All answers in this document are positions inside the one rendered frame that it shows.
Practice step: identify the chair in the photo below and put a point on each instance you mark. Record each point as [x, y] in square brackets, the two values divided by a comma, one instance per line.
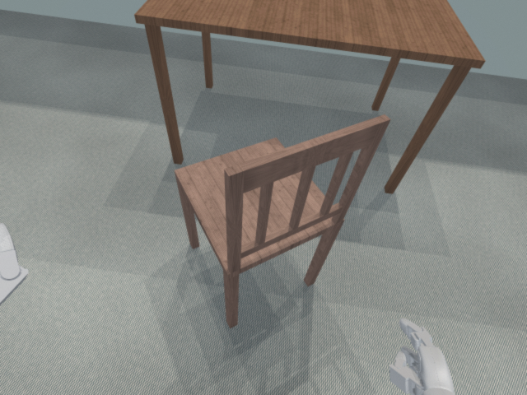
[258, 202]

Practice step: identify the right robot hand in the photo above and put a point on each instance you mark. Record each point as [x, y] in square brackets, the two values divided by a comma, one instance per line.
[428, 366]

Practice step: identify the table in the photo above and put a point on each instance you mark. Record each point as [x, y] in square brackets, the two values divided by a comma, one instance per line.
[423, 30]

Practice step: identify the left robot hand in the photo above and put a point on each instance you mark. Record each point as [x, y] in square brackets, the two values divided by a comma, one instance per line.
[11, 274]

